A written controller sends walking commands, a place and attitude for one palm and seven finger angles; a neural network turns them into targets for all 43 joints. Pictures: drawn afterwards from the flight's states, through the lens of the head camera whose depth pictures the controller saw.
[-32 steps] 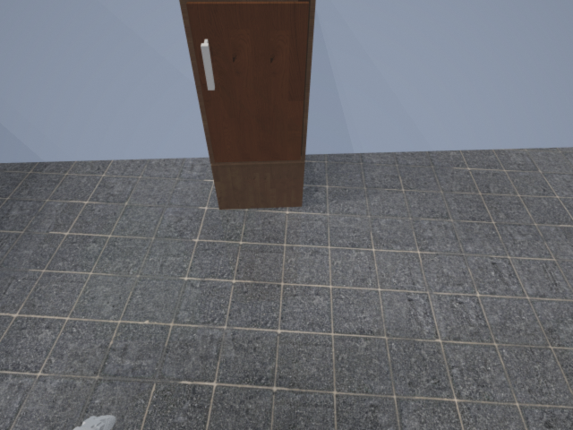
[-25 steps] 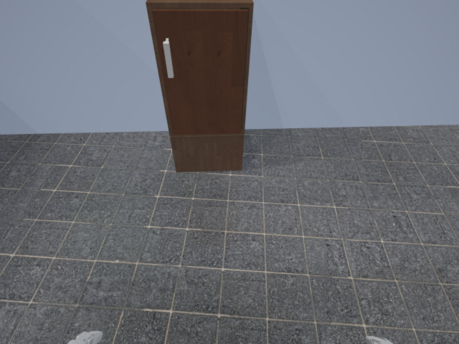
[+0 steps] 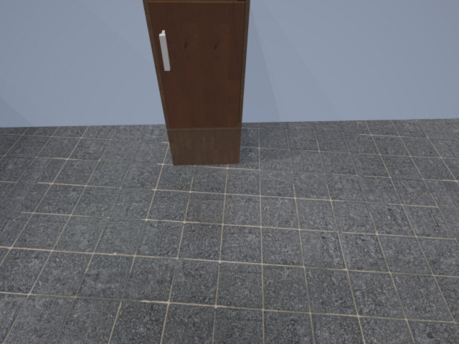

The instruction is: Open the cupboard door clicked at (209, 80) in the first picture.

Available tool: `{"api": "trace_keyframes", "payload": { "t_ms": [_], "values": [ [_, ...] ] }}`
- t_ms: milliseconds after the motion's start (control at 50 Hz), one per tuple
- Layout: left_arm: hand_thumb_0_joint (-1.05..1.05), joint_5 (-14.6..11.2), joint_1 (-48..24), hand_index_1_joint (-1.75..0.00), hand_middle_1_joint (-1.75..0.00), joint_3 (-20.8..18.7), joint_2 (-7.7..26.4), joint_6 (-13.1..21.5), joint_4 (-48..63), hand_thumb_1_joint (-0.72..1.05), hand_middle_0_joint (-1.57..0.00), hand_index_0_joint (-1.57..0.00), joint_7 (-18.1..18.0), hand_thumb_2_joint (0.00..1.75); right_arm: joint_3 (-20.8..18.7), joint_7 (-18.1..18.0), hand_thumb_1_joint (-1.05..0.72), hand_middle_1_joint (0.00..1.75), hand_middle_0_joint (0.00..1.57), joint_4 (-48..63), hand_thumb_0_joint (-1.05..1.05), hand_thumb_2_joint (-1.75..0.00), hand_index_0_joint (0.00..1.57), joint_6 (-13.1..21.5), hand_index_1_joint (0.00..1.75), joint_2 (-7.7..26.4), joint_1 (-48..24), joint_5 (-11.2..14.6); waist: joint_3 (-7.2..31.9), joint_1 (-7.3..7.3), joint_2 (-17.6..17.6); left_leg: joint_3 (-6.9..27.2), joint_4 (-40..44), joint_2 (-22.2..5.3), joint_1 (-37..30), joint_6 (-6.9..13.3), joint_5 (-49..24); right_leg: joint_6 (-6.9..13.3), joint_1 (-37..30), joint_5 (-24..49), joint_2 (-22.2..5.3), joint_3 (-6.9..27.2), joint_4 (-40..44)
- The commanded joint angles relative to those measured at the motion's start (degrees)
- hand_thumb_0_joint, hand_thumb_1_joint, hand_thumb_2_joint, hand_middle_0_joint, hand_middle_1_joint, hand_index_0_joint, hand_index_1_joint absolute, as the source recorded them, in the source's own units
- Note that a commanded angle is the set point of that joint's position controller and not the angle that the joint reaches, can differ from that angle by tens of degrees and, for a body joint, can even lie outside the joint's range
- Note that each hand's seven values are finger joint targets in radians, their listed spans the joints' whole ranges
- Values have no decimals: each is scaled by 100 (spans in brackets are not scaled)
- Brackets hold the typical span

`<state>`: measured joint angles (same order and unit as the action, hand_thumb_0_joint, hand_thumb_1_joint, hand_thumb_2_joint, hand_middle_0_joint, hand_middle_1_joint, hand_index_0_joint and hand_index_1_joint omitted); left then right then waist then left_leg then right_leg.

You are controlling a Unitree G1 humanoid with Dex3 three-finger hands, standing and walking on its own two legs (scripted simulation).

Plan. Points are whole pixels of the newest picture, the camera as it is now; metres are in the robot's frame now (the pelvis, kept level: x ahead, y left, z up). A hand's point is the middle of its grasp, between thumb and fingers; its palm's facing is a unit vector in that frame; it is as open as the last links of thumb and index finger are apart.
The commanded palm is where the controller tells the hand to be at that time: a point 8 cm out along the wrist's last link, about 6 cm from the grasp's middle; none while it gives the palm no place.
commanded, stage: stand and wait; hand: left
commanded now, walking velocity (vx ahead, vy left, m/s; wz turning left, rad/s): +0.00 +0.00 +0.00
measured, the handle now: (165, 50) +1.17 +0.33 -0.04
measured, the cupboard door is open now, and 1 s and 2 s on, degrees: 0 0 0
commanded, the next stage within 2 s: look at it before walking up in 0.18 s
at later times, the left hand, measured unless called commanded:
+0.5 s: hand out of the picture +0.08 +0.24 -0.15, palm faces -0.05 -0.94 -0.33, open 7.3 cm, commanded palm none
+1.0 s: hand out of the picture +0.08 +0.24 -0.16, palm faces -0.03 -0.94 -0.33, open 7.3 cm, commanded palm none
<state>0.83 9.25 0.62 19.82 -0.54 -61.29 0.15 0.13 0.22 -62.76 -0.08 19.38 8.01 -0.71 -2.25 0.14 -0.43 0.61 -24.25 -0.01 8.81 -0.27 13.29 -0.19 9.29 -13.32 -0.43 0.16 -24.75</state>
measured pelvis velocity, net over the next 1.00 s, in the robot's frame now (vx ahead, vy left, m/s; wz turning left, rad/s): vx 0.01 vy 0.00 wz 0.00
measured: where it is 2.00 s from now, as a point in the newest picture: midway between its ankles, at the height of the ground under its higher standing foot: (227, 315)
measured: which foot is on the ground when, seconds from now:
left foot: down 0.00-1.00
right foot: down 0.00-1.00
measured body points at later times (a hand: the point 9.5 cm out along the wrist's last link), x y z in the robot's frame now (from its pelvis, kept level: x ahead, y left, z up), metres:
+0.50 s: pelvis +0.00 +0.00 +0.00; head +0.00 +0.00 +0.45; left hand +0.08 +0.29 -0.13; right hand +0.08 -0.29 -0.13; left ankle +0.00 +0.12 -0.74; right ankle +0.00 -0.12 -0.74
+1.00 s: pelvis +0.01 +0.00 +0.00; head +0.01 +0.00 +0.45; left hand +0.08 +0.29 -0.13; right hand +0.08 -0.29 -0.13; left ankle +0.00 +0.12 -0.74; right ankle +0.00 -0.12 -0.74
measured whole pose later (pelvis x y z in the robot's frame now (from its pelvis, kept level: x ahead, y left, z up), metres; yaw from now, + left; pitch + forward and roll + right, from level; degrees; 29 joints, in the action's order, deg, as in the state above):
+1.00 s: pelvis +0.01 +0.00 +0.00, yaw +0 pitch -2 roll +0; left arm 1.1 9.3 0.7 18.6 -0.5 -61.9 -0.4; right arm 0.5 0.1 -63.6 -0.2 18.4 7.4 -0.9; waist -0.8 0.1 -0.2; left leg 0.5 -23.3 -0.4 7.8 -0.5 13.6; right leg -0.2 8.1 -13.4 -0.1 0.2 -23.4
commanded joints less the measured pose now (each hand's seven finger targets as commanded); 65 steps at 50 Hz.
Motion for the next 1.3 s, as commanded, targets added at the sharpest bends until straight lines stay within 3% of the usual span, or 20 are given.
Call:
{"api": "trace_keyframes", "payload": {
  "t_ms": [0, 440, 880, 900, 920, 980, 1020, 1060, 1100, 1120, 1140, 1160, 1180, 1200, 1220, 1240, 1280],
  "values": [
    [0, -30, -356, -30, -30, -257, 1144, 175, 347, 90, -20, -20, -71, 90, -220, -91, -90, 30, 20, 384, 0, -90, 20, 191, 30, 1160, -398, 14, 330, -43, 79, 531, 495, -617, 80, 220, -622, 209, -32, 446, -644, 570, 528],
    [0, -9, -380, -30, -30, -250, 1138, 192, 320, 90, -20, -20, -69, 90, -216, -78, -90, 30, 20, 320, 0, -90, 20, 187, 30, 1160, -400, 28, 311, -31, -42, 517, 563, -642, -25, 197, -682, 190, 47, 504, -629, 608, 616],
    [0, -20, -331, -30, -30, -249, 1154, 207, 274, 90, -20, -20, -84, 90, -203, -100, -90, 30, 20, 282, 0, -90, 20, 204, 30, 1180, -430, 35, 489, -40, 78, 473, 596, -699, -261, 182, -1250, 188, -249, 1219, -671, 538, 576],
    [0, -32, -90, -30, -30, -162, 701, 157, 161, 90, -20, -20, -103, 90, -94, -82, -90, 30, 20, 178, 0, -90, 20, 156, 30, 720, -271, 13, 594, -48, 55, 399, 530, -674, -273, 127, -990, 112, -312, 901, -678, 466, 590],
    [0, -13, 131, -30, -30, -97, 442, 91, 71, 90, -20, -20, -107, 90, -26, -60, -90, 30, 20, 114, 0, -90, 20, 87, 30, 419, -56, -11, 518, -55, -23, 341, 453, -590, -162, 89, -324, 77, -239, 61, -641, 485, 588],
    [0, 47, 442, -30, -30, -180, 569, 10, 72, 90, -20, -20, -36, 90, -54, -20, -90, 30, 20, 153, 0, -90, 20, -1, 30, 346, 141, -74, -310, -140, -422, 245, 65, -256, 898, 124, 1476, 245, 124, -2138, -729, 903, 946],
    [0, 53, 773, -30, -30, -288, 705, 29, 111, 90, -20, -20, -27, 90, -77, -15, -90, 30, 20, 284, 0, -90, 20, 10, 30, 222, 235, -79, -428, -214, -900, -120, -804, -71, 1437, 102, 1374, 553, -32, -2713, -1199, 1467, 1315],
    [0, 46, 985, -30, -30, -368, 741, 118, 162, 90, -20, -20, -51, 90, -126, 2, -90, 30, 20, 419, 0, -90, 20, 73, 30, 162, 271, -71, -444, -225, -990, -224, -1435, -220, 1730, 117, 1283, 882, -215, -2489, -1649, 1772, 1446],
    [0, 56, 937, -30, -30, -397, 620, 194, 209, 90, -20, -20, -59, 90, -161, 31, -90, 30, 20, 451, 0, -90, 20, 156, 30, 40, 482, -43, -446, -65, -643, -320, -1068, -353, 1359, 142, 1180, 948, -15, -1669, -1685, 1365, 1093],
    [0, 42, 771, -30, -30, -393, 536, 194, 247, 90, -20, -20, -54, 90, -162, 36, -90, 30, 20, 343, 0, -90, 20, 195, 30, -55, 876, -32, -340, 144, -426, -399, -468, -325, 602, 162, 858, 797, 420, -1468, -1472, 909, 705],
    [0, 22, 661, -30, -30, -364, 312, 177, 305, 90, -20, -20, -29, 90, -196, 17, -90, 30, 20, 176, 0, -90, 20, 230, 30, -8, 1354, -26, -316, 324, 138, -117, 19, -380, -267, 245, 834, 537, 1087, -1417, -967, 304, 29],
    [0, 0, 566, -30, -30, -307, -67, 159, 429, 90, -20, -20, 12, 90, -317, -28, -90, 30, 20, -21, 0, -90, 20, 257, 30, 376, 1993, -91, -418, 539, 1405, 1387, 768, -1303, -829, 638, 1362, 179, 2044, -1356, -234, -474, -1535],
    [0, 51, 30, -30, -30, -249, -204, 203, 691, 90, -20, -20, -12, 90, -377, -79, -90, 30, 20, -169, 0, -90, 20, 280, 30, 532, 2604, -103, -744, 733, 1830, 2751, 1572, -2068, -930, 1074, 1345, 68, 2968, -2014, 77, -646, -2890],
    [0, 75, -142, -30, -30, -299, -163, 239, 778, 90, -20, -20, -28, 90, -324, -139, -90, 30, 20, -182, 0, -90, 20, 285, 30, 352, 2613, -65, -972, 626, 1196, 2918, 1572, -2253, -814, 1313, 918, 137, 3331, -1756, -261, -141, -3579],
    [0, 67, -116, -30, -30, -311, -232, 268, 706, 90, -20, -20, 21, 90, -279, -159, -90, 30, 20, -100, 0, -90, 20, 322, 30, 151, 2377, -38, -1008, 473, 638, 2588, 1503, -2148, -763, 1362, 523, 140, 3422, -1350, -480, -14, -3843],
    [0, 73, 7, -30, -30, -310, -256, 306, 621, 90, -20, -20, 71, 90, -262, -173, -90, 30, 20, -50, 0, -90, 20, 396, 30, -13, 2235, -24, -781, 366, 395, 2225, 1426, -2028, -887, 1329, -90, 94, 3367, -1066, -591, -9, -3867],
    [0, 68, 254, -30, -30, -306, -464, 264, 482, 90, -20, -20, 104, 90, -231, -204, -90, 30, 20, -88, 0, -90, 20, 490, 30, -185, 2163, -9, -514, 197, 589, 1378, 1392, -1682, -843, 1175, -911, -19, 3035, -573, -664, -136, -3818]
  ]
}}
